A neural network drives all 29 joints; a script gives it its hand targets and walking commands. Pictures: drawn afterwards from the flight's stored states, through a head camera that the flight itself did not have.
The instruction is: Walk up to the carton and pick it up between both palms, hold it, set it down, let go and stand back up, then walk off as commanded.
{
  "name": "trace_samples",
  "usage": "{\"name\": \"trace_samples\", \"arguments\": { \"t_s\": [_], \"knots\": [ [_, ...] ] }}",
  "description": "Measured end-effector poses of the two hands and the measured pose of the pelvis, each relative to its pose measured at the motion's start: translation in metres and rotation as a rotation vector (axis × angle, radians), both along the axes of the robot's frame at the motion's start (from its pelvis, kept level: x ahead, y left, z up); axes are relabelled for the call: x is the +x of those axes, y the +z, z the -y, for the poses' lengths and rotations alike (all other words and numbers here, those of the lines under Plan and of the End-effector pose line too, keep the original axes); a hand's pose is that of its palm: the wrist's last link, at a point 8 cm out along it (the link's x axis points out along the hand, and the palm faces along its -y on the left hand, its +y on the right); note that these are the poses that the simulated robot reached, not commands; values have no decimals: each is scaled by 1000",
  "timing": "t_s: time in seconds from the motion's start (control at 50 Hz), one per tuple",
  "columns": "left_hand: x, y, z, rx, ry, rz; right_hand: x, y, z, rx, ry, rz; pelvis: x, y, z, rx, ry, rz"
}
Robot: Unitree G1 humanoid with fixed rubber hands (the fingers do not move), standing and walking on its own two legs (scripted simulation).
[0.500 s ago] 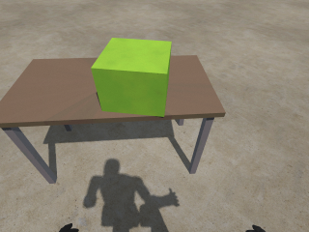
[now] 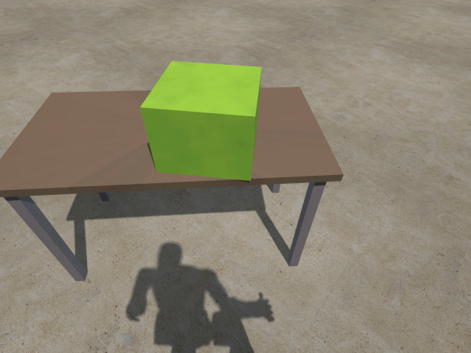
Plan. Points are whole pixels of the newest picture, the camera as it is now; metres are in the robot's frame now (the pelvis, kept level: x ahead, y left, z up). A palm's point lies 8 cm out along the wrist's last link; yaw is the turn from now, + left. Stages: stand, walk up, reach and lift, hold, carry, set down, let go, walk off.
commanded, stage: walk up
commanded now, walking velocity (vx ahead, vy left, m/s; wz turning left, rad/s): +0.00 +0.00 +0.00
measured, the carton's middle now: (209, 118) +0.79 +0.10 -0.02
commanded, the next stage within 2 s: none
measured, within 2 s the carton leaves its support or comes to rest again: neither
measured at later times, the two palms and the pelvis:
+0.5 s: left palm out of the picture +0.15 +0.41 -0.10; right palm out of the picture +0.13 -0.24 -0.08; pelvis +0.06 +0.08 +0.00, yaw +2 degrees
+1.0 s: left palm (48, 288) +0.27 +0.38 -0.07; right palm (367, 288) +0.29 -0.26 -0.10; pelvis +0.20 +0.04 +0.00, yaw +2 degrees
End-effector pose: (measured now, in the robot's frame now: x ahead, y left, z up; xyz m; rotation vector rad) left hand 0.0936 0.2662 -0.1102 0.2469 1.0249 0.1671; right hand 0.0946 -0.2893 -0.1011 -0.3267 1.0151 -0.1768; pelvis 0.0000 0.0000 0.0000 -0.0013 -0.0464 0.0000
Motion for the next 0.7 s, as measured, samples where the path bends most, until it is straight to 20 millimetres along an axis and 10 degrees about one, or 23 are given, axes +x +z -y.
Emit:
{"name": "trace_samples", "arguments": {
  "t_s": [0.16, 0.4, 0.52, 0.7],
  "knots": [
    [-1, 5, -15, 19, 1, 3, 4, 6, 4, 3, 22, -13, 4, 3, -4, -2, 0, 4],
    [34, 4, -130, 110, 21, 19, 41, 13, -30, -96, 80, -36, 38, -13, -70, -33, 23, 14],
    [56, 13, -144, 88, 20, -15, 39, 25, -51, -102, 58, -115, 62, 4, -87, -38, 27, -20],
    [101, 22, -143, 95, 21, -15, 89, 29, -51, -99, 64, -89, 107, 10, -85, -28, 26, -16]
  ]
}}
